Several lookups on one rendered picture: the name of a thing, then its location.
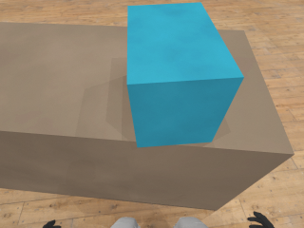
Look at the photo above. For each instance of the robot right hand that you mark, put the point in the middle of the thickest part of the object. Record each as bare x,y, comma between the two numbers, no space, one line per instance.
260,219

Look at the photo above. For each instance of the pedestal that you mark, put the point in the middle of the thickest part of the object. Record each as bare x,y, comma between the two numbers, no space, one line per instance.
66,125

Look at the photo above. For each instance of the left robot thigh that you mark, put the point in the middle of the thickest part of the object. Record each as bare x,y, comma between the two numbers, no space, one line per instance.
126,222

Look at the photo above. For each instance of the right robot thigh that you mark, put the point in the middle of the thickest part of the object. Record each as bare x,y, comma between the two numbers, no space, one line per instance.
189,222

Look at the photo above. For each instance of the robot thigh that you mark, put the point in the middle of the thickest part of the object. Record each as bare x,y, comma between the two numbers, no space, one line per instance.
189,222
126,222

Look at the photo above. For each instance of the carton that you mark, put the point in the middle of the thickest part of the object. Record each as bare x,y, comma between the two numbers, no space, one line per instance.
181,78

